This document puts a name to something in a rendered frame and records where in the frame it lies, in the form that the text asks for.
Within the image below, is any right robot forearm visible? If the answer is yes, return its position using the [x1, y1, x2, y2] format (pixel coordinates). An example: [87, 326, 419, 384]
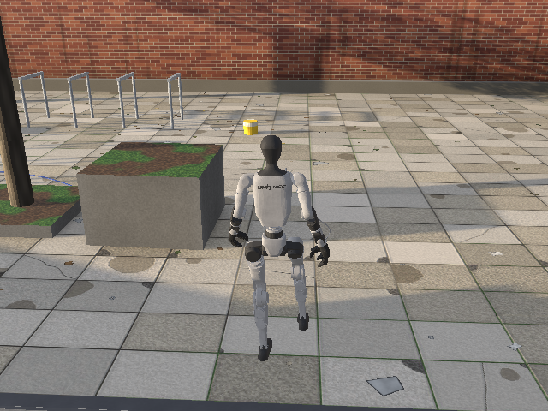
[307, 207, 327, 247]

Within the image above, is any left robot forearm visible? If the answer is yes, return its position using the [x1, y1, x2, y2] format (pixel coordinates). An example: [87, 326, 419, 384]
[229, 207, 242, 235]

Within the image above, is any left robot upper arm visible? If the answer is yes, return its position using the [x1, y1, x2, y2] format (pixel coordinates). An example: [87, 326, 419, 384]
[233, 173, 254, 219]

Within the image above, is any robot left hand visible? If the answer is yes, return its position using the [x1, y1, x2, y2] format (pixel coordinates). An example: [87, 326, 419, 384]
[229, 231, 248, 247]

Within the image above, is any robot right foot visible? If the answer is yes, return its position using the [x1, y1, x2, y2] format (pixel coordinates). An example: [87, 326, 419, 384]
[297, 313, 309, 331]

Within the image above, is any right robot upper arm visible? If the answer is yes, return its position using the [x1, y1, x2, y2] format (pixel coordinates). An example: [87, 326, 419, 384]
[289, 172, 314, 220]

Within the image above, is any robot right hand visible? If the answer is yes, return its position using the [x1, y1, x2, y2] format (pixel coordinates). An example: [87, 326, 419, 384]
[310, 243, 330, 267]

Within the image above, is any robot left thigh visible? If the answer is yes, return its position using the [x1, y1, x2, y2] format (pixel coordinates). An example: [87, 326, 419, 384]
[245, 241, 269, 307]

